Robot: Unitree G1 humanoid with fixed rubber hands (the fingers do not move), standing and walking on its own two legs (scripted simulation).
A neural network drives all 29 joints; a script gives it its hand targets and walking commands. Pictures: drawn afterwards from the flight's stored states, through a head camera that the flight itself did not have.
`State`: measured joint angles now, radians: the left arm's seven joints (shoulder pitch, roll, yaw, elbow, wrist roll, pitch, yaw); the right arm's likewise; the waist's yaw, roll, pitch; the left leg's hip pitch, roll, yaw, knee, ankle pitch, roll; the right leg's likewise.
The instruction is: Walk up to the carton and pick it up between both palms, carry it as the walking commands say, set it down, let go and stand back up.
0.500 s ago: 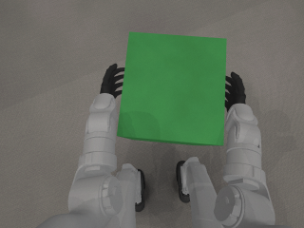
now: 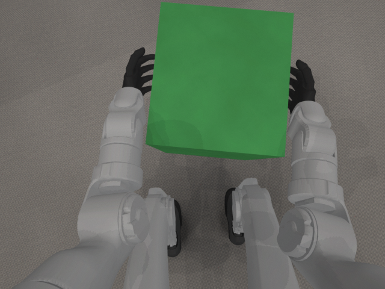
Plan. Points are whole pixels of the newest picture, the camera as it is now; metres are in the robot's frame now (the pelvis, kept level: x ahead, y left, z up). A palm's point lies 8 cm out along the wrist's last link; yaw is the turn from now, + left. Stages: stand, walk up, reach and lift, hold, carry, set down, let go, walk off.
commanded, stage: set down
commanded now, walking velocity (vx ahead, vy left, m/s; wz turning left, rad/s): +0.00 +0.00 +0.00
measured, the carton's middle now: (213, 100) +0.49 -0.05 -0.17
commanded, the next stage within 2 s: none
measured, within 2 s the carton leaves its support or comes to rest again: rests again in 1.64 s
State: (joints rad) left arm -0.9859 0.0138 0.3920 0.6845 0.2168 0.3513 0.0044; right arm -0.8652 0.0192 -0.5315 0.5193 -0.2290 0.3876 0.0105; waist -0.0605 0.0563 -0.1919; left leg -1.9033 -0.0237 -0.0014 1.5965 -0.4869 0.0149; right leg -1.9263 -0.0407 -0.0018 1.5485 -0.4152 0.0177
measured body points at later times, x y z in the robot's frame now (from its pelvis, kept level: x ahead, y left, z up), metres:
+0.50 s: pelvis -0.01 +0.00 -0.07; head +0.30 -0.01 +0.26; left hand +0.53 +0.11 -0.18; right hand +0.48 -0.22 -0.18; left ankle +0.09 +0.11 -0.51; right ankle +0.11 -0.13 -0.51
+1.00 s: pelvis -0.01 -0.01 -0.13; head +0.33 -0.02 +0.16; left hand +0.55 +0.10 -0.26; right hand +0.50 -0.22 -0.27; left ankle +0.09 +0.11 -0.51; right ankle +0.11 -0.13 -0.51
